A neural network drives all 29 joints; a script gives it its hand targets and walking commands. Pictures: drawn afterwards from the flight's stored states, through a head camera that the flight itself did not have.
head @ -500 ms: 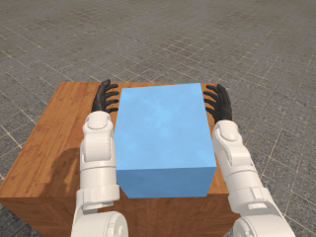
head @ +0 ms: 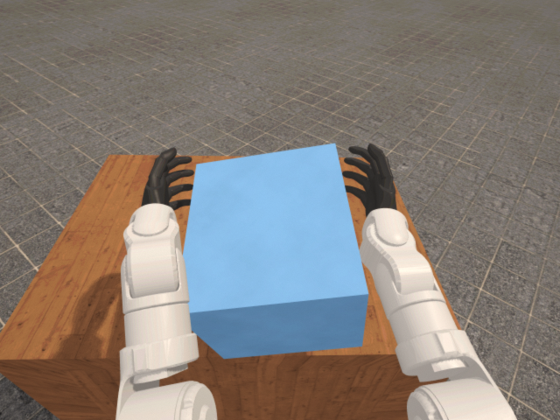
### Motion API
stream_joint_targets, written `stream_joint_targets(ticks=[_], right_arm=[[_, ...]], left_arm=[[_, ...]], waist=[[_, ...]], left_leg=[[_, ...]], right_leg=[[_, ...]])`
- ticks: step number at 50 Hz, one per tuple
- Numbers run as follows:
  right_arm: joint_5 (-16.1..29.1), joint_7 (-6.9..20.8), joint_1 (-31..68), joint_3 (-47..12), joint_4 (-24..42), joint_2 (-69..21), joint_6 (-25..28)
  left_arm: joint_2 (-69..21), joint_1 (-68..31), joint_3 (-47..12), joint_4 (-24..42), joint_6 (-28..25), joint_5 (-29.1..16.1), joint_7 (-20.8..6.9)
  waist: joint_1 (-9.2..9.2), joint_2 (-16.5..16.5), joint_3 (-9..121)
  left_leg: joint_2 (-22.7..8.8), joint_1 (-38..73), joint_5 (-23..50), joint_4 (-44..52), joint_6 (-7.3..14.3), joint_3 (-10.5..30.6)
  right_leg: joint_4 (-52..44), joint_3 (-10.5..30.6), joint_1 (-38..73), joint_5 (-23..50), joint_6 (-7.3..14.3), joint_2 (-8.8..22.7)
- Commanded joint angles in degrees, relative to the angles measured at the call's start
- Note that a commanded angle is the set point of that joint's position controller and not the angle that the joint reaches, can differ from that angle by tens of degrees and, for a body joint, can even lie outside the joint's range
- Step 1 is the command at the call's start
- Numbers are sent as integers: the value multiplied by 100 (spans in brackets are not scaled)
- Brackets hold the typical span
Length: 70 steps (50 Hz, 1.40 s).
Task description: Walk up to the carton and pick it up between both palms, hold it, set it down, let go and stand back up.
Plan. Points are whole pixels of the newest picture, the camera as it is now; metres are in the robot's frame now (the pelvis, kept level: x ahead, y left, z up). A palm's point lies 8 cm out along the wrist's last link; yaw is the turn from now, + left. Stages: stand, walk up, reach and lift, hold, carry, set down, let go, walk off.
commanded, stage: reach and lift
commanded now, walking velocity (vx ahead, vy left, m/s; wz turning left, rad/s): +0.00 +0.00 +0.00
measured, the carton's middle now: (278, 253) +0.34 +0.00 +0.09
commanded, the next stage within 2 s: hold in 0.12 s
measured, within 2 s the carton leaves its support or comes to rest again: neither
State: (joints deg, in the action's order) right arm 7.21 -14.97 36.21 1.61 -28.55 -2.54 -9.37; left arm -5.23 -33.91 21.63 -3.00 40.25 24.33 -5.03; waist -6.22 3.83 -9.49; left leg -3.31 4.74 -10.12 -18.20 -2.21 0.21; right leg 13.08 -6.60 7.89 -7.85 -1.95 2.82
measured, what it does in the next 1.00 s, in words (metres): stands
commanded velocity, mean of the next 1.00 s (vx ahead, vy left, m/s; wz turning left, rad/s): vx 0.00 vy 0.00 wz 0.00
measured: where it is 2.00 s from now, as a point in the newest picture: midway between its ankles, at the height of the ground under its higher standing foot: outside the picture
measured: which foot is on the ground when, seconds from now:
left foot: down 0.00-1.00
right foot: down 0.00-1.00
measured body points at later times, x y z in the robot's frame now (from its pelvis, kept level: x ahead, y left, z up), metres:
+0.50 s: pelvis -0.02 +0.00 +0.00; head -0.06 +0.03 +0.45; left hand +0.36 +0.16 +0.20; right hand +0.36 -0.14 +0.21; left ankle +0.02 +0.14 -0.75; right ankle +0.01 -0.14 -0.75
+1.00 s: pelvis -0.01 -0.01 +0.00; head -0.05 +0.03 +0.45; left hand +0.37 +0.15 +0.20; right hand +0.37 -0.14 +0.20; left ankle +0.02 +0.14 -0.75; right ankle +0.01 -0.14 -0.75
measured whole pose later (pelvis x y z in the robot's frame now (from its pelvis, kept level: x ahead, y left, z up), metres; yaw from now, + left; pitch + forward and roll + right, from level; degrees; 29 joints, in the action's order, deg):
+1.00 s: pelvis -0.01 -0.01 +0.00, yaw +0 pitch -13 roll -1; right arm 7.1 -13.3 41.3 3.4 -31.4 -1.5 -11.1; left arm -5.8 -37.8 22.8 -2.7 42.9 26.3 -4.6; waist -5.6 4.8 -7.9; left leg -3.6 3.7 -8.7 -17.6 -2.5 0.0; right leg 13.6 -6.0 6.4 -7.2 -1.3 2.3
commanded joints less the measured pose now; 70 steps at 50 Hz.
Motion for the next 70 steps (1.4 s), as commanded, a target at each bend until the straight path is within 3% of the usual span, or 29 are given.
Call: stream_joint_targets(ticks=[1,12,29,38,46,57,63,70], right_arm=[[345,872,3787,-2041,1812,-2186,333],[337,975,4005,-1933,1409,-2225,105],[-24,1031,4420,-1228,790,-2238,16],[-22,1130,4545,-1202,758,-2137,195],[253,1031,4354,-1609,1129,-2149,202],[522,741,3832,-1999,1678,-2112,-127],[505,724,3817,-2015,1889,-2085,-219],[377,858,4110,-1878,1713,-2096,-192]], left_arm=[[-2438,-3240,-2952,657,-387,-974,-808],[-2274,-3402,-2578,455,-123,-726,-762],[-2316,-4000,-2185,-171,-26,-625,-999],[-2380,-3971,-2238,-137,-126,-612,-896],[-2290,-3660,-2418,327,-102,-667,-821],[-2135,-3226,-2509,837,153,-712,-990],[-2147,-3312,-2566,955,209,-760,-1023],[-2176,-3614,-2460,676,203,-715,-978]], waist=[[-108,-502,2843],[167,-413,2610],[-82,-405,2216],[-17,-547,2552],[53,-542,2881],[-101,-452,2368],[-128,-441,2325],[30,-393,2344]], left_leg=[[551,629,2775,-152,-97,-401],[588,108,1521,143,84,-543],[591,-285,621,449,206,-602],[534,-135,902,392,138,-543],[576,317,1980,68,52,-543],[624,357,2336,39,6,-537],[609,247,2142,95,-12,-529],[572,-10,1451,245,53,-574]], right_leg=[[79,-200,321,1387,18,-739],[110,-121,391,725,46,-628],[-49,-174,294,-63,79,-572],[16,-230,334,-11,130,-641],[65,-209,492,780,106,-676],[111,-164,756,1600,-19,-628],[111,-164,691,1371,-9,-633],[70,-148,468,567,62,-622]])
